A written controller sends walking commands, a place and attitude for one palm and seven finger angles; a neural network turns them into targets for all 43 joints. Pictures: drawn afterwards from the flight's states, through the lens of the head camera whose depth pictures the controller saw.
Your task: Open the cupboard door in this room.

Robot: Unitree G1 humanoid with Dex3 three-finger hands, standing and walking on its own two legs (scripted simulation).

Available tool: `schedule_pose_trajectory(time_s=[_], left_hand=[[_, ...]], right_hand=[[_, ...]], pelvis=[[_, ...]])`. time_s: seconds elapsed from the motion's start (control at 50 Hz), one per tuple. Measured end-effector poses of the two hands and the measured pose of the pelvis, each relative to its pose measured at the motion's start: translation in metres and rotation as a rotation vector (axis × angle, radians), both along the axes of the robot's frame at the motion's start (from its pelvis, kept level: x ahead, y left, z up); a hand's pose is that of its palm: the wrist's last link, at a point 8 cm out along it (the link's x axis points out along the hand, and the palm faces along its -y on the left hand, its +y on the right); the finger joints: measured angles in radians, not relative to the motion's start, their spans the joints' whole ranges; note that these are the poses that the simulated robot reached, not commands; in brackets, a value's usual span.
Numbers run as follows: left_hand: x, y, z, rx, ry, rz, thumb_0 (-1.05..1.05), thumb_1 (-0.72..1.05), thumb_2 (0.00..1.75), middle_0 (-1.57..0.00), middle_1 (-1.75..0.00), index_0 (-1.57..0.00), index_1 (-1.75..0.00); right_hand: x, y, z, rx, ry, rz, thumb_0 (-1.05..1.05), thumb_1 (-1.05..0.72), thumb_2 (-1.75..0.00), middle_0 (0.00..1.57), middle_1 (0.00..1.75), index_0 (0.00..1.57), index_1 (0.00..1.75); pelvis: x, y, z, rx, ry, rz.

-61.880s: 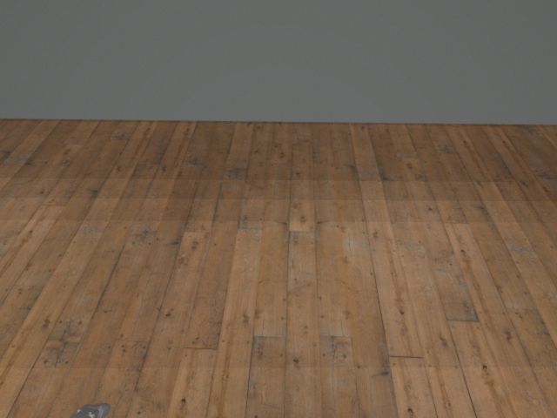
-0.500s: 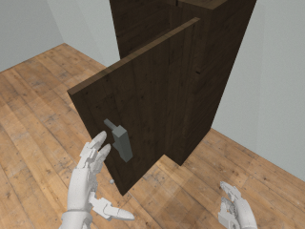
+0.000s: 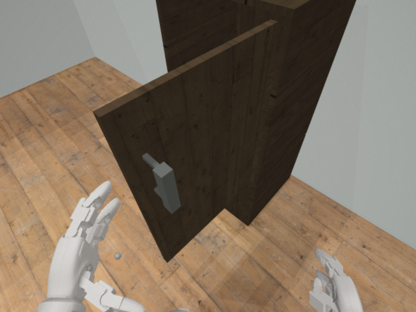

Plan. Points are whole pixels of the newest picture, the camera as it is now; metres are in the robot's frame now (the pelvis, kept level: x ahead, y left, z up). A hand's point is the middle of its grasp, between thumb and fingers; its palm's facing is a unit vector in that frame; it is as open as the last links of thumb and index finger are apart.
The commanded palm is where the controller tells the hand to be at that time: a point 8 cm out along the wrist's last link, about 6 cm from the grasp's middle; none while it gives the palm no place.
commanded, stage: draw the hand back to the body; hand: left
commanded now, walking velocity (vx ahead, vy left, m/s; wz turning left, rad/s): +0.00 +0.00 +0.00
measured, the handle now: (160, 183) +0.33 +0.12 +0.09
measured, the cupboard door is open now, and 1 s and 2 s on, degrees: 88 88 88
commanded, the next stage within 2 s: step back with the hand held close in 1.44 s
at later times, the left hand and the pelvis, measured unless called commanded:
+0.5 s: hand (62, 233) +0.20 +0.22 +0.15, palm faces +0.19 -0.94 -0.28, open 15.4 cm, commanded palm +0.16 +0.27 +0.17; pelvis +0.01 +0.03 +0.03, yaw -1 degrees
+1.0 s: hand out of the picture +0.21 +0.29 +0.21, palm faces +0.40 -0.83 -0.39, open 9.8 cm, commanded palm +0.17 +0.33 +0.22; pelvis +0.02 +0.04 +0.06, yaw -2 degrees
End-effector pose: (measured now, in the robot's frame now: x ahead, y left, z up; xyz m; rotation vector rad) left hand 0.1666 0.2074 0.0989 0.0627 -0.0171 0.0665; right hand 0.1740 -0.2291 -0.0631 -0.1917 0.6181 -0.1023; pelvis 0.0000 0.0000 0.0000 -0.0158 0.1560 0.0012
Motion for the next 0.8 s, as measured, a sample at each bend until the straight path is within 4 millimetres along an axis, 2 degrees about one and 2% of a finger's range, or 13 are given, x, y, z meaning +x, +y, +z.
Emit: schedule_pose_trajectory(time_s=[0.12, 0.38, 0.4, 0.52, 0.8], left_hand=[[0.007, 0.013, 0.019, 0.000, -0.014, 0.013, -0.02, -0.50, 0.30, -0.15, -0.31, -0.16, -0.31], [0.000, 0.042, 0.044, 0.016, -0.009, 0.036, -0.02, -0.47, 0.32, -0.15, -0.30, -0.15, -0.30], [0.001, 0.044, 0.047, 0.058, -0.005, 0.046, -0.02, -0.46, 0.32, -0.15, -0.30, -0.16, -0.30], [0.003, 0.062, 0.066, 0.241, 0.026, 0.141, -0.01, -0.32, 0.38, -0.16, -0.31, -0.16, -0.31], [0.006, 0.101, 0.100, 0.346, -0.015, 0.259, -0.01, 0.14, 0.58, -0.18, -0.31, -0.18, -0.31]], right_hand=[[-0.001, 0.014, 0.010, 0.030, -0.026, -0.012, 0.01, -0.90, -0.90, 0.20, 0.30, 0.20, 0.30], [0.011, 0.039, 0.027, 0.024, -0.075, 0.032, 0.01, -0.90, -0.90, 0.21, 0.30, 0.20, 0.30], [0.012, 0.040, 0.028, 0.019, -0.074, 0.034, 0.01, -0.90, -0.90, 0.21, 0.30, 0.20, 0.30], [0.014, 0.048, 0.036, 0.006, -0.043, 0.028, 0.01, -0.90, -0.90, 0.21, 0.30, 0.20, 0.30], [0.018, 0.055, 0.048, -0.006, 0.007, 0.034, 0.01, -0.90, -0.90, 0.21, 0.30, 0.20, 0.30]], pelvis=[[0.004, 0.007, 0.009, -0.002, -0.025, -0.009], [0.010, 0.024, 0.020, -0.014, -0.069, -0.005], [0.010, 0.025, 0.021, -0.013, -0.074, -0.006], [0.015, 0.031, 0.035, -0.012, -0.121, -0.014], [0.024, 0.042, 0.055, -0.008, -0.197, -0.028]])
